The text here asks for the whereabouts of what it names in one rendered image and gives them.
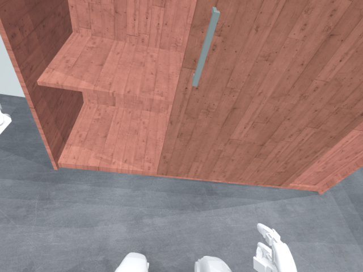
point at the wardrobe door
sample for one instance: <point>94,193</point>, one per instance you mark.
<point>337,159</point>
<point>281,85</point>

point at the left robot thigh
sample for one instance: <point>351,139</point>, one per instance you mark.
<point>133,262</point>

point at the robot thigh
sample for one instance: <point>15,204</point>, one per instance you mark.
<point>211,264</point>
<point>133,262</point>

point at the robot right hand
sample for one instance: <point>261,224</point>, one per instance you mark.
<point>277,259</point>

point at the right robot thigh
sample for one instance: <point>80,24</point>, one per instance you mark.
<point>211,264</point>

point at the robot left hand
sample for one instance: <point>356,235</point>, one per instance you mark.
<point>4,121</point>

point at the handle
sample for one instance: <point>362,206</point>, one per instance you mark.
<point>206,45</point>

